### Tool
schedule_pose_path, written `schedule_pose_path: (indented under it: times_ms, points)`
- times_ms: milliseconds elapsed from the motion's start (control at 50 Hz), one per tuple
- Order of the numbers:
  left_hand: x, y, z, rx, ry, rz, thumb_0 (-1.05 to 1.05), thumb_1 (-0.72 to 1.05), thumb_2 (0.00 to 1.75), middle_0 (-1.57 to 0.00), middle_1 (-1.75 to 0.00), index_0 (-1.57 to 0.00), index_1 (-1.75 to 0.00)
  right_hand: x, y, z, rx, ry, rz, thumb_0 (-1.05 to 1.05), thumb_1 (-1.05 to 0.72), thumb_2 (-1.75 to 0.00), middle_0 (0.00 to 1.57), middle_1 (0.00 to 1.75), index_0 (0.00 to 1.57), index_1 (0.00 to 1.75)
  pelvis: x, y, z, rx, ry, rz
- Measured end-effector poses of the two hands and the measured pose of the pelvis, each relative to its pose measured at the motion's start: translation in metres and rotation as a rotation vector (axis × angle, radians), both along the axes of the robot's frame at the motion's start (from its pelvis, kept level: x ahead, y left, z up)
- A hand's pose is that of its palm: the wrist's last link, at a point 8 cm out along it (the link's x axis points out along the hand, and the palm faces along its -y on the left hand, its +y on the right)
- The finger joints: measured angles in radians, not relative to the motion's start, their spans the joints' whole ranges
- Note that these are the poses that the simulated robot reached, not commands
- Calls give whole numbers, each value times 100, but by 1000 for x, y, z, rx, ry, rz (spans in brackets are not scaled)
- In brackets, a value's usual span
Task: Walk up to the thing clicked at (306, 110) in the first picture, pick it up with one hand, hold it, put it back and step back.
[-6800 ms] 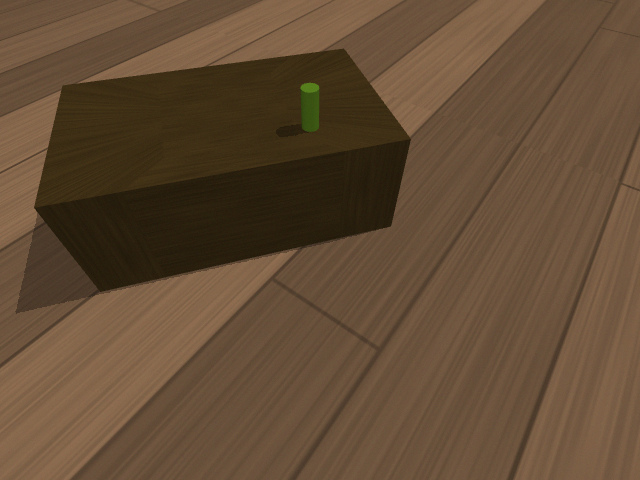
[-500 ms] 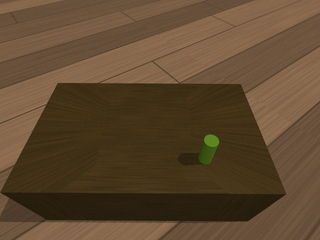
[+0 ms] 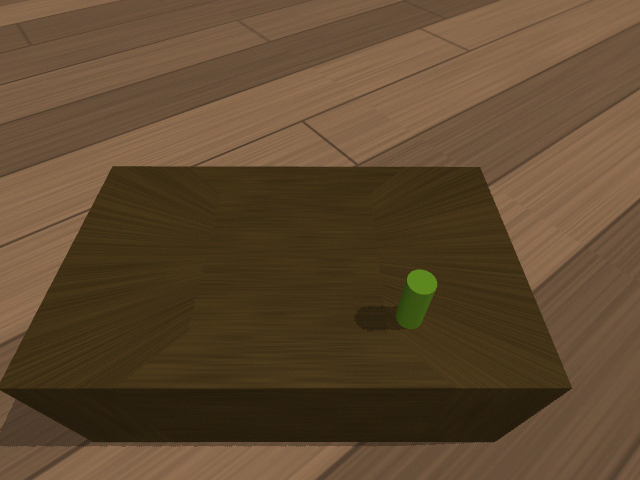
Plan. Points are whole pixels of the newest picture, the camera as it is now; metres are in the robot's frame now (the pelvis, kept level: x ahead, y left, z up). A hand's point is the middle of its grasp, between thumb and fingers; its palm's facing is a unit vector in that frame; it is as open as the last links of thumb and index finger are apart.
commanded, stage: stand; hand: right
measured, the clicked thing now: (415, 300) +0.50 -0.20 -0.26
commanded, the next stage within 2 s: go down in 0.16 s
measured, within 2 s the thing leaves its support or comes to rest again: neither
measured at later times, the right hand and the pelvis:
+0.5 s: hand out of the picture +0.14 -0.25 -0.16, palm faces +0.07 +0.95 -0.32, open 11.0 cm; pelvis -0.03 +0.00 -0.02, yaw -1 degrees
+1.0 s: hand out of the picture +0.13 -0.26 -0.15, palm faces +0.09 +0.93 -0.35, open 17.4 cm; pelvis -0.01 +0.00 -0.04, yaw -2 degrees
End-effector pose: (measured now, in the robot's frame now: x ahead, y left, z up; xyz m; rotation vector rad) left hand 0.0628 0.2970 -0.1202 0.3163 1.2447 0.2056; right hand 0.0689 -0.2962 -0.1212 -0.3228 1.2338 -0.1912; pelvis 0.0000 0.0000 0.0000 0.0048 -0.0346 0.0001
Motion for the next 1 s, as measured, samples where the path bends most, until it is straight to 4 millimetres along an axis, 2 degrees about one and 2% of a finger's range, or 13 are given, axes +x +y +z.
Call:
schedule_pose_path:
  times_ms: [280,320,360,440,520,560,640,780,880,1000]
  points:
    - [1,1,0,-2,-4,-5,1,91,90,-20,-29,-20,-29,-2,0,1,-3,-2,-2,0,-90,-89,20,30,20,30,-1,1,0,0,-1,-2]
    - [10,-2,1,-9,-66,13,1,89,88,-18,-27,-18,-27,5,3,1,4,-51,-21,0,-88,-87,18,28,18,28,-5,1,-2,1,15,-5]
    - [27,-6,3,-20,-160,12,1,84,83,-15,-23,-15,-23,18,8,1,14,-114,-25,1,-83,-82,15,24,15,24,-12,1,-5,1,31,-4]
    - [64,-12,10,-24,-313,6,1,67,66,-10,-15,-9,-15,43,11,-1,24,-155,-43,0,-66,-65,10,16,10,17,-22,2,-11,3,76,-18]
    - [83,-15,14,-23,-378,-15,1,45,45,-7,-9,-6,-9,58,5,2,25,-176,-44,0,-45,-44,8,11,8,11,-25,3,-18,5,119,-22]
    - [84,-16,18,-28,-413,-21,1,33,37,-6,-8,-6,-7,58,2,6,29,-179,-35,0,-34,-35,8,9,7,9,-23,3,-19,8,125,-23]
    - [73,-16,15,-36,-402,-16,1,11,23,-5,-6,-5,-5,48,-3,10,26,-139,-35,0,-12,-22,7,7,7,7,-19,2,-22,15,134,-26]
    - [55,-17,3,-21,-372,-15,0,-25,11,-5,-5,-5,-5,35,-7,5,10,-99,-34,0,24,-9,6,6,6,6,-19,1,-30,18,158,-29]
    - [62,-20,5,7,-413,-37,0,-41,8,-6,-5,-5,-6,41,-7,5,-4,-140,-36,-1,41,-5,5,6,5,6,-17,1,-35,19,175,-30]
    - [79,-22,12,36,-477,-50,-1,-49,6,-6,-5,-5,-6,51,-11,10,-9,-192,-53,-1,51,-2,5,6,5,6,-8,1,-39,24,187,-37]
